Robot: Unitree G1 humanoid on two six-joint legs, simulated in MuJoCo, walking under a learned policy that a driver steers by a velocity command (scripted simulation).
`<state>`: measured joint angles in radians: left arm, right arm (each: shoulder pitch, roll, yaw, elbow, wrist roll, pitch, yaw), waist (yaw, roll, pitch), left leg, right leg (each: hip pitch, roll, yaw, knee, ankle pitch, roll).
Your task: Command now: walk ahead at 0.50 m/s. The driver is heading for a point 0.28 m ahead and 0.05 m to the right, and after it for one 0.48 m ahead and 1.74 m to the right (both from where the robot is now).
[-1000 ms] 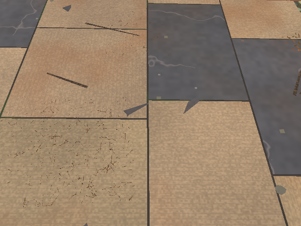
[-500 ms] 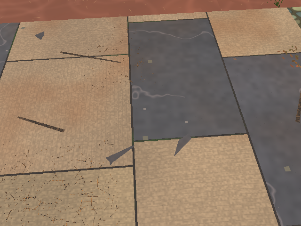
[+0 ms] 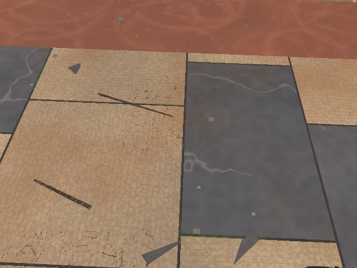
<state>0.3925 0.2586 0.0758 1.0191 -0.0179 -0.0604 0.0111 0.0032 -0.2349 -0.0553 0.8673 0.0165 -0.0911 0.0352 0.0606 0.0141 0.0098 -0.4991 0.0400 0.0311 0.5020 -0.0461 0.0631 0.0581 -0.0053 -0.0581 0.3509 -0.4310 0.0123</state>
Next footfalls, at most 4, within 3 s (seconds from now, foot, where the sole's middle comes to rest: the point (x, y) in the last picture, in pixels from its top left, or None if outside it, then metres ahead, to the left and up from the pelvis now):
0.50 right None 0.33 -0.11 -0.76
0.94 left None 0.38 0.11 -0.76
1.36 right None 0.22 -0.11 -0.76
1.80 left None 0.40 0.02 -0.76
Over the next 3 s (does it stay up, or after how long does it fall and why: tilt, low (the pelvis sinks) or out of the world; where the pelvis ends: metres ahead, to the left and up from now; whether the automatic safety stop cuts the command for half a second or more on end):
stays up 0.23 -0.04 0.02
